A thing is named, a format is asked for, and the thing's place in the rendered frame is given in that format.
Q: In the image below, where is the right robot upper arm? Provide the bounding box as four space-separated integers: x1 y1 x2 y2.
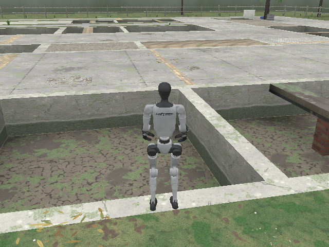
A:
175 104 187 132

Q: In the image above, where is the robot right forearm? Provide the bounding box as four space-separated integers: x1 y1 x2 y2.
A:
180 125 188 137

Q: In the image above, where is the left robot upper arm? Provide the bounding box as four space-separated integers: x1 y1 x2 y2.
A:
142 104 154 131

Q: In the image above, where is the humanoid robot torso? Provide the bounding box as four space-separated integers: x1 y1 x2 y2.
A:
152 102 177 154

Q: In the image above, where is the robot left hand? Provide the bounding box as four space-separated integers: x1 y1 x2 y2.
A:
143 132 154 140

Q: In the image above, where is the robot left forearm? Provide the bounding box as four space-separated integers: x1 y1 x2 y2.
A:
142 125 148 136

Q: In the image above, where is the robot right hand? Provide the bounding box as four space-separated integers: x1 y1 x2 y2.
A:
175 133 187 142

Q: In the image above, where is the right robot thigh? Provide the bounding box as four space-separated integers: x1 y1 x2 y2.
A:
170 143 182 177

